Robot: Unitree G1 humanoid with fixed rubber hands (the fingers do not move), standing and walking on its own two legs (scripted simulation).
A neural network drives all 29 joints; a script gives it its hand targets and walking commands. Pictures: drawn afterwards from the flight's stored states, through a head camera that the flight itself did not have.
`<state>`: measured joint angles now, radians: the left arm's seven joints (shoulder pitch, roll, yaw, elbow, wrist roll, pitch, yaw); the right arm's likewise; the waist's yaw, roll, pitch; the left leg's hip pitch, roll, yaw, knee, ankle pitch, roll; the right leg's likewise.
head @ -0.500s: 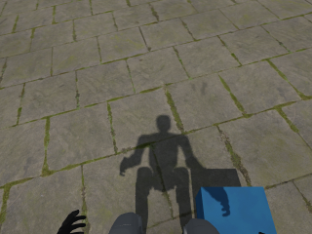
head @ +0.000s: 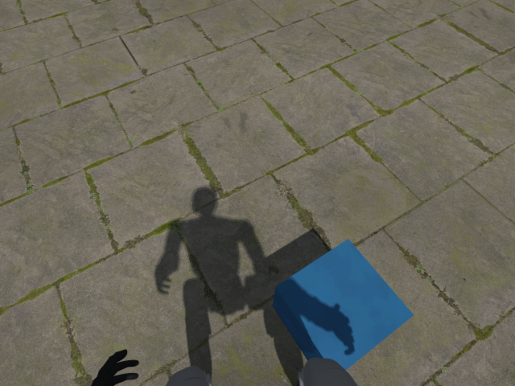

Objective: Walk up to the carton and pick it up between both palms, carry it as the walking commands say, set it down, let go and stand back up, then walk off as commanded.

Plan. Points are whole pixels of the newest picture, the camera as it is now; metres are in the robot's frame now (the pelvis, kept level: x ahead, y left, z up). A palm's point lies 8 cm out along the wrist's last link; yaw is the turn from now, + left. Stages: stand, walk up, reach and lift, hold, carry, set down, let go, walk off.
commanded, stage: walk up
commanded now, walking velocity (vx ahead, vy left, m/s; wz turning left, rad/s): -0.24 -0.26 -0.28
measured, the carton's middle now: (333, 309) +0.32 -0.25 -0.62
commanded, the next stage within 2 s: stand in 1.20 s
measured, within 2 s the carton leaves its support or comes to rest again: neither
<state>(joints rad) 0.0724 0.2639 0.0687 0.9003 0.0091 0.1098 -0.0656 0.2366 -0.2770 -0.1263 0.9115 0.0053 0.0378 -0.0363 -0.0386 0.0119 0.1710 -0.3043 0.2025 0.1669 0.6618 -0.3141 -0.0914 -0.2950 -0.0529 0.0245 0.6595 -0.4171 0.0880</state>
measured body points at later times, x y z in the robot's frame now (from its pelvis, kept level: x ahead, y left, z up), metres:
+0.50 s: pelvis -0.09 -0.11 +0.01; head -0.07 -0.10 +0.45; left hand +0.00 +0.13 -0.15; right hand -0.09 -0.37 -0.14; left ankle -0.08 +0.02 -0.72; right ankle -0.08 -0.27 -0.66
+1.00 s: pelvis -0.13 -0.18 +0.02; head -0.13 -0.18 +0.47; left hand -0.14 +0.03 -0.15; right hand -0.10 -0.40 -0.14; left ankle -0.14 -0.07 -0.72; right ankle -0.10 -0.30 -0.72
